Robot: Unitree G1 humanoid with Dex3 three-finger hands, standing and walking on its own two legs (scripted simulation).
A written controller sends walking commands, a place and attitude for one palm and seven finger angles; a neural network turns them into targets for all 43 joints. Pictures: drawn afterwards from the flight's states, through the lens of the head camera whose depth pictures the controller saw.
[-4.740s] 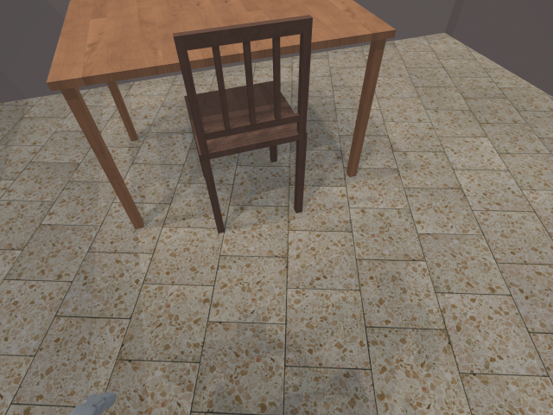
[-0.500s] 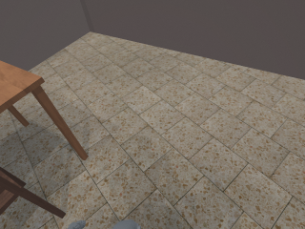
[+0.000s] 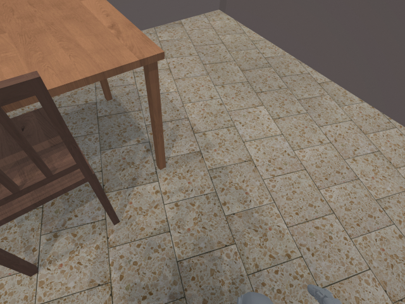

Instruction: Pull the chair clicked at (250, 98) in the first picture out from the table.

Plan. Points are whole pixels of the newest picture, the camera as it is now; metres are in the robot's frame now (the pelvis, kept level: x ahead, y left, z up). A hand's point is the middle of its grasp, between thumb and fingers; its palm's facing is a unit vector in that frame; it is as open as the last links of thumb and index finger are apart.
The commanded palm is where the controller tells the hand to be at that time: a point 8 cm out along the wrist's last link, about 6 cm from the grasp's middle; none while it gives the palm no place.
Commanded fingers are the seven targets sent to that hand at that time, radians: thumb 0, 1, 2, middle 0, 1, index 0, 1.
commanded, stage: turn to face it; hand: left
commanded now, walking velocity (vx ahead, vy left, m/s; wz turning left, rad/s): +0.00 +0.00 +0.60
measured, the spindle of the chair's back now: out of the picture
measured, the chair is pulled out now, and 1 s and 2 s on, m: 0.00 0.00 0.00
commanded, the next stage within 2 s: take the last steps up to it in 1.16 s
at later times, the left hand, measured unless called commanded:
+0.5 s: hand out of the picture +0.04 +0.18 -0.14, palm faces +0.30 -0.91 -0.27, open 7.4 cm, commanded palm none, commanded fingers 0.00 0.90 0.90 -0.20 -0.30 -0.20 -0.30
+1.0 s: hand out of the picture -0.03 +0.25 -0.16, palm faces +0.56 -0.79 -0.26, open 7.4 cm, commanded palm none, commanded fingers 0.00 0.90 0.90 -0.20 -0.30 -0.20 -0.30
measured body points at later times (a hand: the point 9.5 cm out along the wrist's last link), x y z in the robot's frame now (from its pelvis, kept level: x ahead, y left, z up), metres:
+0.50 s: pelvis +0.01 -0.04 +0.00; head +0.04 -0.05 +0.45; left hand +0.02 +0.22 -0.12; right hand +0.13 -0.28 -0.15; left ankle -0.05 +0.09 -0.66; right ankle +0.02 -0.16 -0.74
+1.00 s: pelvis +0.00 +0.02 +0.00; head +0.03 +0.05 +0.45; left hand -0.06 +0.29 -0.14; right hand +0.21 -0.15 -0.13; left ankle -0.05 +0.09 -0.74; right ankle +0.08 -0.11 -0.68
